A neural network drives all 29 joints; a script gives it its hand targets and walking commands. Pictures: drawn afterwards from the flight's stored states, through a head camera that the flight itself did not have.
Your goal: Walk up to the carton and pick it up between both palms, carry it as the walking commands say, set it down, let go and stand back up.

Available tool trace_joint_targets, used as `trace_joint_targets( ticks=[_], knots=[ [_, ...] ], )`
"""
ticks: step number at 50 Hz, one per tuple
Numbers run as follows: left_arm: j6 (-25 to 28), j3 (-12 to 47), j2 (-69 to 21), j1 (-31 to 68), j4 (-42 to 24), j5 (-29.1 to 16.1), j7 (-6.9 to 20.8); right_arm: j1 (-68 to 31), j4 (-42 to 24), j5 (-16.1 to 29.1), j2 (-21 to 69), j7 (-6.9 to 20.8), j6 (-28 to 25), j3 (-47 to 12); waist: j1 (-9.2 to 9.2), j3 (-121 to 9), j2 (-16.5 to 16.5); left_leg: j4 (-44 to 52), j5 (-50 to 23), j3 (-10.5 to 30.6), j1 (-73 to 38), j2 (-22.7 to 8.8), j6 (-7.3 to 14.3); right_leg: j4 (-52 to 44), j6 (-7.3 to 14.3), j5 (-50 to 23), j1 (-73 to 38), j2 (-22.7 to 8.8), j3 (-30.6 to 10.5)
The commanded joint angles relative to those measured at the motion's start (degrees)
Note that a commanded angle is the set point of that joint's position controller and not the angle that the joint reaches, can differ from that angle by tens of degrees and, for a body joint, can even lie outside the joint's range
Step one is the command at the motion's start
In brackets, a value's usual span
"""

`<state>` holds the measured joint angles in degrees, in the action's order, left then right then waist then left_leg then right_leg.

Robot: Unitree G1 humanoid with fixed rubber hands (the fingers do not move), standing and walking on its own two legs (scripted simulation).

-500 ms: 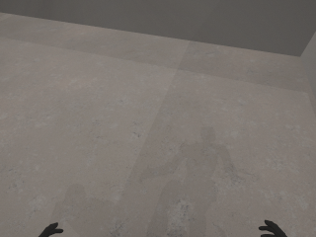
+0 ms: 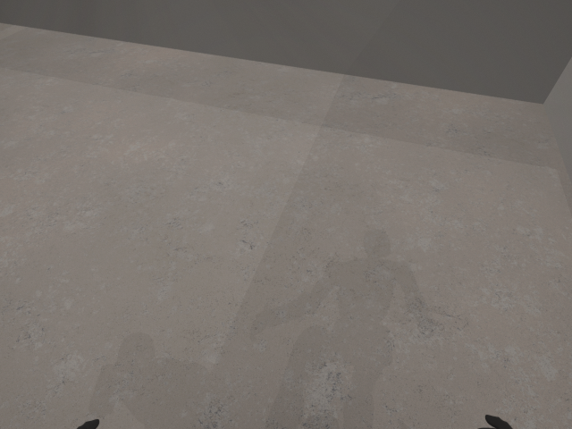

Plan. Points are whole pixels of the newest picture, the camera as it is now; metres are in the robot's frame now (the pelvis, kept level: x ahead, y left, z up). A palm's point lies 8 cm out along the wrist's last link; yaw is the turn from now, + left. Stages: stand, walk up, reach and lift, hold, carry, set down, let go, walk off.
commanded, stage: stand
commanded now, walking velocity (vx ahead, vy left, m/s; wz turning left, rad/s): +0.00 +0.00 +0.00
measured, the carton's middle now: out of the picture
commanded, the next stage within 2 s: walk up in 1.12 s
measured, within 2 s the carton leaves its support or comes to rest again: neither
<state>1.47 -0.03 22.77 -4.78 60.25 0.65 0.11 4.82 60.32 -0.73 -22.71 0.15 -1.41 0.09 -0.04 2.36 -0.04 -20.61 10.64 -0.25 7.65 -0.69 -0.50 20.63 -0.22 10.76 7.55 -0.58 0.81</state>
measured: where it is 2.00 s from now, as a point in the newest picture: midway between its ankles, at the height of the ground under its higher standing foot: outside the picture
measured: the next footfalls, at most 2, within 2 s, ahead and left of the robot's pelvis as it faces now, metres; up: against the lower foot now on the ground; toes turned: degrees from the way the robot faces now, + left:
left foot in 1.96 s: -0.01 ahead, +0.19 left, +0.00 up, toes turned +31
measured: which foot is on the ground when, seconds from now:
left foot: down 0.00-1.00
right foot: down 0.00-1.00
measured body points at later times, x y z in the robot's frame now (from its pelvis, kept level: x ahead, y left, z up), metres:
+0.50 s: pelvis +0.01 +0.00 +0.00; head +0.01 +0.00 +0.45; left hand +0.12 +0.32 -0.11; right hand +0.12 -0.32 -0.11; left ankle +0.01 +0.13 -0.75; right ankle +0.01 -0.12 -0.75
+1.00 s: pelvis +0.01 +0.00 +0.00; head +0.02 +0.00 +0.45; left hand +0.12 +0.32 -0.11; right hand +0.12 -0.32 -0.11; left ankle +0.01 +0.13 -0.75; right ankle +0.01 -0.12 -0.75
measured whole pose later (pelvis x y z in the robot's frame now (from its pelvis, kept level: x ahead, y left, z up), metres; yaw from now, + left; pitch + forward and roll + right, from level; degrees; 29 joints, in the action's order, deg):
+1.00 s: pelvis +0.01 +0.00 +0.00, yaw +0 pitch -2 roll +0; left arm 1.1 -0.4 22.9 -4.7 60.6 0.6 -0.1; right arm 4.8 60.7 -0.8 -22.9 0.0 -1.0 0.4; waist 0.0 2.3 -0.1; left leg -18.7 10.6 -0.2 6.1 -0.9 -0.7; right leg 18.7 -0.3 10.8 6.1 -0.6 0.8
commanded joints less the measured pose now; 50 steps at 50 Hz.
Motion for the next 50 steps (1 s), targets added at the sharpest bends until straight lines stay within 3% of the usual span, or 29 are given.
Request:
trace_joint_targets(
  ticks=[1,50],
  knots=[
    [0.52,-1.77,9.96,2.44,-2.36,-0.03,-0.27,-2.43,-2.39,0.03,-9.91,-0.26,-0.50,1.75,-0.01,-3.06,-0.06,3.68,-4.48,5.40,-0.17,-6.47,2.01,-3.88,1.84,-4.36,0.03,-6.64,-5.54],
    [0.16,-2.15,10.17,2.16,-2.05,-0.06,-0.48,-2.04,-2.02,-0.01,-10.17,-0.44,-0.11,2.09,0.00,-3.54,-0.04,4.42,-8.26,5.02,-1.91,-6.88,1.82,-4.56,1.71,-8.27,-1.76,-7.00,-5.21]
  ],
)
